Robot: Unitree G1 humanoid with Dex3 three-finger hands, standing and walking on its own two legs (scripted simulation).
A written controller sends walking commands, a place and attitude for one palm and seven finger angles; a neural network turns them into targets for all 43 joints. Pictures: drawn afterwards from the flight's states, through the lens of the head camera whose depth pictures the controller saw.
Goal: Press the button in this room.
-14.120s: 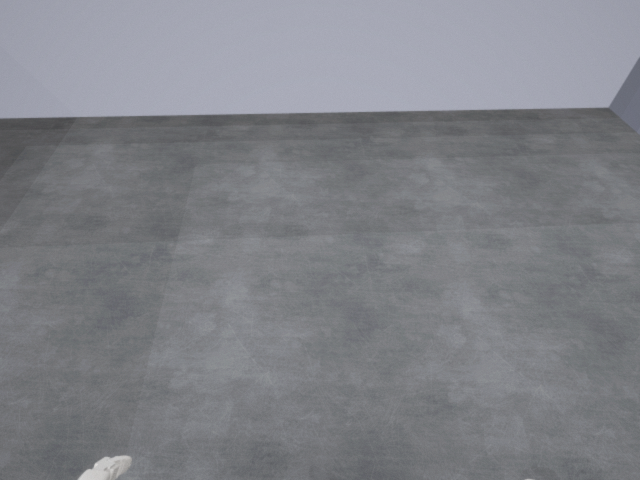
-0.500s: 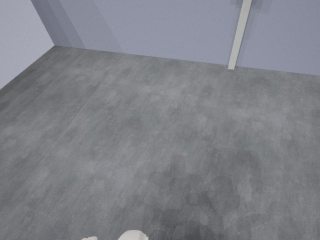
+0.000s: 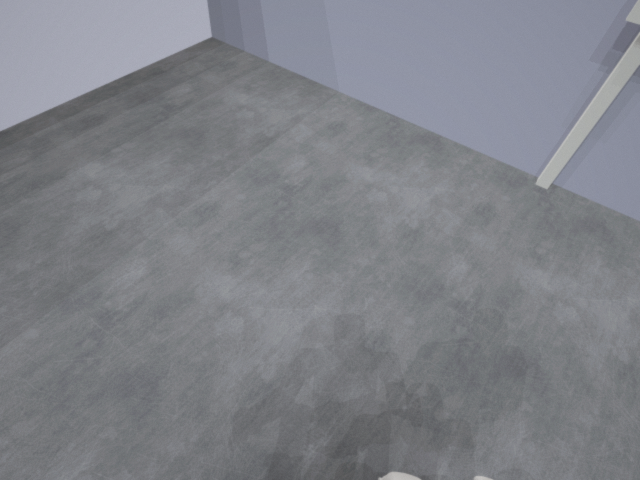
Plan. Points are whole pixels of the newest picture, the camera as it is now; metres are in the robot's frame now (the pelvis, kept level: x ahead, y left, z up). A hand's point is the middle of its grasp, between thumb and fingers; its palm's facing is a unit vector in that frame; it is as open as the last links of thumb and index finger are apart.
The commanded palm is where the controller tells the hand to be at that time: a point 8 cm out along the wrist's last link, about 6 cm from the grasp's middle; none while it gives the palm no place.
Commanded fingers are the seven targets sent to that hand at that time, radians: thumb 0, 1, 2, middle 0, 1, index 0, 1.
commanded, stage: turn or walk to find it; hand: left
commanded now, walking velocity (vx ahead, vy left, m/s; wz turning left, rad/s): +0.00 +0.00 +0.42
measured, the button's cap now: out of the picture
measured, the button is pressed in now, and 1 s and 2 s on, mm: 0 0 0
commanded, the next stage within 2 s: none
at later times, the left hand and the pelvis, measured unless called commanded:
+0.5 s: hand out of the picture +0.03 +0.14 -0.14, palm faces +0.21 -0.94 -0.28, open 7.4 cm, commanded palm none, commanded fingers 0.00 0.90 0.90 -0.20 -0.30 -0.20 -0.30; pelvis -0.02 -0.06 +0.00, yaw +13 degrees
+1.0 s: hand out of the picture -0.12 +0.18 -0.18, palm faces +0.47 -0.85 -0.25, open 7.4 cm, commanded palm none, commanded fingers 0.00 0.90 0.90 -0.20 -0.30 -0.20 -0.30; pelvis -0.06 -0.03 -0.01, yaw +25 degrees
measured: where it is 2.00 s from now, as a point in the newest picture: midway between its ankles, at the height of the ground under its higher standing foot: outside the picture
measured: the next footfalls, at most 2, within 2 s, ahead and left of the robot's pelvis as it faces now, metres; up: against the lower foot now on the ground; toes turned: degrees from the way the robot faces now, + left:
right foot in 0.32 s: +0.03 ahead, -0.14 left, +0.00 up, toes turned +4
left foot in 0.82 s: -0.08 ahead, +0.09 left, +0.00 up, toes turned +26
